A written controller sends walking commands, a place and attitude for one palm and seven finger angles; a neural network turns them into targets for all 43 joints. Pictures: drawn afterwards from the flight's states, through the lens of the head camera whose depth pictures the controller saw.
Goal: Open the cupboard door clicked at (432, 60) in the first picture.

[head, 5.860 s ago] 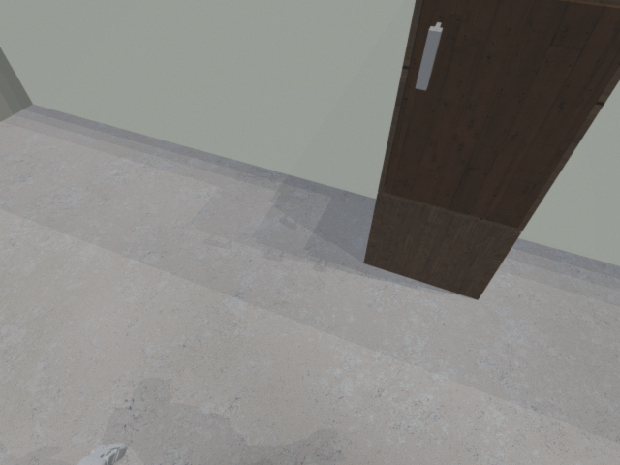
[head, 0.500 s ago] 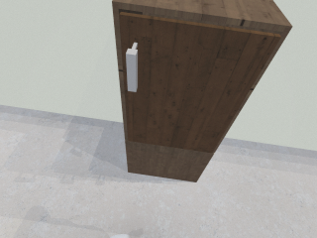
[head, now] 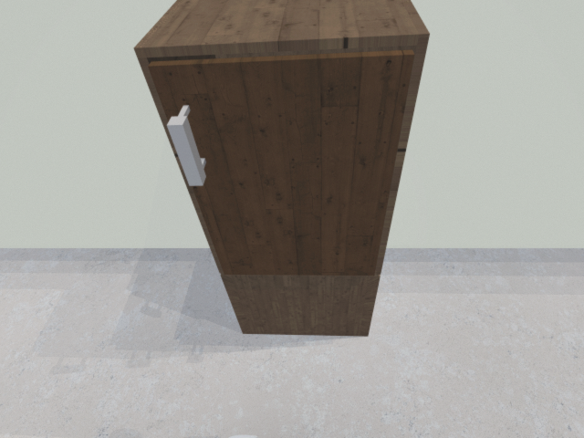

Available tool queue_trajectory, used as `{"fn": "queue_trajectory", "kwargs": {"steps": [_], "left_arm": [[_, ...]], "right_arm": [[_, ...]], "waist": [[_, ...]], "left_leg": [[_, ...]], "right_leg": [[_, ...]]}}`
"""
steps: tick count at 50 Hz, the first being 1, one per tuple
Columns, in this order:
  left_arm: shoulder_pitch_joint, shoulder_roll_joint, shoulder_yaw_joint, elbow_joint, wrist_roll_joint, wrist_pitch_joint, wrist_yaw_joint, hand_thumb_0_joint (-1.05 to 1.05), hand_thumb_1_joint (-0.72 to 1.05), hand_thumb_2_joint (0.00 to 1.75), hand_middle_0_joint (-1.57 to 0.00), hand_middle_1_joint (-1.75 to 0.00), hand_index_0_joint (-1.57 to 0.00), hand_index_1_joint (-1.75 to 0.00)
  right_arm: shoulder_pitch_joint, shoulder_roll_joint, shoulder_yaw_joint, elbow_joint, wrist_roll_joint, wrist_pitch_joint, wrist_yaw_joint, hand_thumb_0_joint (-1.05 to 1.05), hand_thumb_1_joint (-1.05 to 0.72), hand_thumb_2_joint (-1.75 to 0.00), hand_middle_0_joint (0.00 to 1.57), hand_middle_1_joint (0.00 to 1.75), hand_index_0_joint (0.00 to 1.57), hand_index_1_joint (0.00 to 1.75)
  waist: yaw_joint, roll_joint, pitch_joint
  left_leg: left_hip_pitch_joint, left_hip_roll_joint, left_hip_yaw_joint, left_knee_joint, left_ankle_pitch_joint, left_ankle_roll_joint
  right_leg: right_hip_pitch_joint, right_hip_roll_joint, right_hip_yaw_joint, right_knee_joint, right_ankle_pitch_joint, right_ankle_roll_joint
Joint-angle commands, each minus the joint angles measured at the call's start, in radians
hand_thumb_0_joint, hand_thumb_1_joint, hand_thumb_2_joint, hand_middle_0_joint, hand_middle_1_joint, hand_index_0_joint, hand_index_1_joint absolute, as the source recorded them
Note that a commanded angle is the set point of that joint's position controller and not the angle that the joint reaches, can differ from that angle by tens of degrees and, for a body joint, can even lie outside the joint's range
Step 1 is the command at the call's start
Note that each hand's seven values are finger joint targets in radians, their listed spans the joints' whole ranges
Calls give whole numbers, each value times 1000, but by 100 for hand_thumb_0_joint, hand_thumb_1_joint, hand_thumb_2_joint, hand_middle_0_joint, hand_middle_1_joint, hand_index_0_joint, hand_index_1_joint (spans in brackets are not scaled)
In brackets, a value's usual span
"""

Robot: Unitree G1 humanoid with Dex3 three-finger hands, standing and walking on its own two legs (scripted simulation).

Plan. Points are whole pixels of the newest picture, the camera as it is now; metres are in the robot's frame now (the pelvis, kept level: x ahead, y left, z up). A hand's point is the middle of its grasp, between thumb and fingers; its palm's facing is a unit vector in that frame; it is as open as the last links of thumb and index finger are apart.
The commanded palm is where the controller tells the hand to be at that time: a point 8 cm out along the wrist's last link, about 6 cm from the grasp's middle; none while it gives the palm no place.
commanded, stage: come to a stop and stand still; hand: left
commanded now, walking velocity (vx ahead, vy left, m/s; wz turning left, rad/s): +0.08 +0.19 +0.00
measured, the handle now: (191, 145) +0.57 +0.22 +0.11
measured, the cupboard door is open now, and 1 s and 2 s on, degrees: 0 0 0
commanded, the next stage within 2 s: look again from close up in 0.74 s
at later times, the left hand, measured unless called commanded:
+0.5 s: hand out of the picture -0.02 +0.27 -0.18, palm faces +0.07 -0.97 -0.23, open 7.4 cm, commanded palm none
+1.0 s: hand out of the picture -0.04 +0.22 -0.18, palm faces +0.04 -0.98 -0.18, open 7.4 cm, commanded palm none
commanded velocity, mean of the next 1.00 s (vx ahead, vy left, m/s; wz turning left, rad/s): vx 0.00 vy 0.01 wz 0.00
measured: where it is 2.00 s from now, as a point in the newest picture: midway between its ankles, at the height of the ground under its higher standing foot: outside the picture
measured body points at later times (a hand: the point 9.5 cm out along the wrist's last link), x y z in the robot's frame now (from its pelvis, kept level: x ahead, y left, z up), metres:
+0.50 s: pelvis -0.02 +0.08 -0.01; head -0.03 +0.08 +0.44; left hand -0.02 +0.32 -0.17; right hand +0.06 -0.16 -0.15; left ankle -0.04 +0.15 -0.74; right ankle +0.01 -0.12 -0.73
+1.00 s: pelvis -0.03 +0.05 +0.00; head -0.04 +0.05 +0.45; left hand -0.04 +0.27 -0.16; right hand -0.03 -0.17 -0.16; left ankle -0.04 +0.15 -0.74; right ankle +0.01 -0.12 -0.74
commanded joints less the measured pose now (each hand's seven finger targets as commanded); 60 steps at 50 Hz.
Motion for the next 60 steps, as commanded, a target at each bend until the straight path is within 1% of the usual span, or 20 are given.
{"fn": "queue_trajectory", "kwargs": {"steps": [1, 3, 7, 8, 10, 11, 12, 13, 14, 15, 16, 17, 18, 21, 23, 25, 30, 36, 42, 60], "left_arm": [[-10, 213, 48, -72, -7, -36, 21, 0, 90, 90, -20, -30, -20, -30], [41, 211, 49, -55, -5, -38, 24, 0, 90, 90, -20, -30, -20, -30], [85, 221, 57, -28, 2, -35, 24, 0, 90, 90, -20, -30, -20, -30], [75, 228, 59, -27, 3, -34, 25, 0, 90, 90, -20, -30, -20, -30], [43, 224, 56, -18, -3, -30, 23, 0, 90, 90, -20, -30, -20, -30], [83, 229, 27, -3, -2, -51, 65, 0, 90, 90, -20, -30, -20, -30], [21, 219, 23, -31, -8, -59, 59, 0, 90, 90, -20, -30, -20, -30], [40, 167, 17, -44, -19, -50, 56, 0, 90, 90, -20, -30, -20, -30], [63, 144, 8, -41, -23, -37, 50, 0, 90, 90, -20, -30, -20, -30], [79, 128, 5, -31, -22, -36, 47, 0, 90, 90, -20, -30, -20, -30], [73, 119, 1, -29, -15, -33, 43, 0, 90, 90, -20, -30, -20, -30], [49, 127, -1, -24, -11, -29, 36, 0, 90, 90, -20, -30, -20, -30], [38, 130, -3, -24, -12, -25, 31, 0, 90, 90, -20, -30, -20, -30], [56, 119, -13, -19, -16, -16, 21, 0, 90, 90, -20, -30, -20, -30], [58, 125, -12, -21, -12, -16, 16, 0, 90, 90, -20, -30, -20, -30], [66, 126, -15, -20, -11, -15, 13, 0, 90, 90, -20, -30, -20, -30], [77, 123, -18, -25, -7, -14, 10, 0, 90, 90, -20, -30, -20, -30], [94, 120, -19, -12, -10, -28, 9, 0, 90, 90, -20, -30, -20, -30], [97, 120, -20, 6, -13, -34, 12, 0, 90, 90, -20, -30, -20, -30], [95, 100, -15, 43, -20, -45, 16, 0, 90, 90, -20, -30, -20, -30]], "right_arm": [[35, -53, -1, -53, 3, -36, 4, 0, -90, -90, 20, 30, 20, 30], [9, -41, 3, -66, 5, -40, 1, 0, -90, -90, 20, 30, 20, 30], [-6, -17, 13, -77, 13, -49, -5, 0, -90, -90, 20, 30, 20, 30], [6, -10, 18, -75, 16, -54, -8, 0, -90, -90, 20, 30, 20, 30], [80, 2, 24, -46, 19, -63, -15, 0, -90, -90, 20, 30, 20, 30], [85, -49, 27, -96, 14, -80, -16, 0, -90, -90, 20, 30, 20, 30], [126, -37, 39, -105, 18, -91, -12, 0, -90, -90, 20, 30, 20, 30], [170, -49, 37, -95, 5, -103, -19, 0, -90, -90, 20, 30, 20, 30], [142, -93, 37, -110, 9, -98, -26, 0, -90, -90, 20, 30, 20, 30], [110, -108, 38, -121, 4, -90, -31, 0, -90, -90, 20, 30, 20, 30], [95, -106, 37, -131, 5, -88, -32, 0, -90, -90, 20, 30, 20, 30], [93, -88, 43, -127, 5, -92, -31, 0, -90, -90, 20, 30, 20, 30], [93, -83, 47, -129, 6, -91, -33, 0, -90, -90, 20, 30, 20, 30], [69, -82, 52, -136, 8, -91, -37, 0, -90, -90, 20, 30, 20, 30], [73, -76, 50, -136, 7, -94, -37, 0, -90, -90, 20, 30, 20, 30], [67, -85, 49, -139, 8, -96, -35, 0, -90, -90, 20, 30, 20, 30], [71, -87, 47, -133, 6, -98, -33, 0, -90, -90, 20, 30, 20, 30], [94, -73, 52, -104, 9, -107, -35, 0, -90, -90, 20, 30, 20, 30], [117, -56, 57, -63, 13, -109, -35, 0, -90, -90, 20, 30, 20, 30], [171, 6, 61, 24, 14, -93, -33, 0, -90, -90, 20, 30, 20, 30]], "waist": [[8, -230, 46], [34, -221, 33], [60, -252, 6], [53, -261, -8], [18, -259, -44], [-23, -192, -61], [-54, -64, -82], [-40, 102, -134], [-14, 164, -149], [5, 87, -131], [3, 23, -91], [-5, 100, -60], [-9, 109, -13], [1, 71, 76], [2, 25, 89], [2, -1, 97], [1, 4, 115], [-2, -23, 50], [-4, -35, 50], [-13, -94, 80]], "left_leg": [[-72, 11, -25, 83, 52, -19], [-73, 13, -13, 23, 18, -28], [2, 7, 15, -166, -75, -25], [40, 5, 17, -229, -84, -20], [180, -17, 42, -404, 26, -16], [222, -27, 67, -327, 32, -21], [232, 8, 28, -431, 102, 0], [248, 91, -44, -459, 374, 28], [263, 162, -110, -426, 695, 54], [282, 180, -91, -402, 745, 77], [258, 155, -64, -396, 659, 74], [229, 130, -76, -423, 639, 65], [204, 126, -83, -452, 633, 60], [132, 110, -85, -534, 344, 65], [121, 102, -90, -560, 267, 62], [104, 98, -104, -599, 104, 62], [93, 97, -114, -658, -28, 61], [163, 86, -82, -618, 95, 58], [177, 77, -52, -589, 165, 56], [189, 55, -5, -543, 89, 36]], "right_leg": [[32, -220, 189, -298, 36, -112], [97, -237, 195, -274, 135, -130], [150, -257, 205, -241, 247, -166], [149, -255, 202, -225, 288, -169], [110, -208, 154, -167, 324, -133], [106, -189, 173, -66, 620, -92], [101, -164, 87, 5, 610, -80], [101, -101, 18, 106, 436, -48], [56, -47, -29, 91, 199, -27], [37, -22, -39, 53, 79, -28], [32, -8, -51, 34, 82, -28], [30, -7, -53, 54, 86, -29], [22, 2, -55, 64, 61, -28], [14, 8, -37, 17, 28, -22], [18, 2, -30, 3, 60, -21], [20, -6, -14, -22, 63, -19], [12, -11, -5, -44, 85, -16], [36, -34, 16, -83, 147, -17], [58, -46, 22, -101, 186, -16], [3, -51, 56, -181, 40, -26]]}}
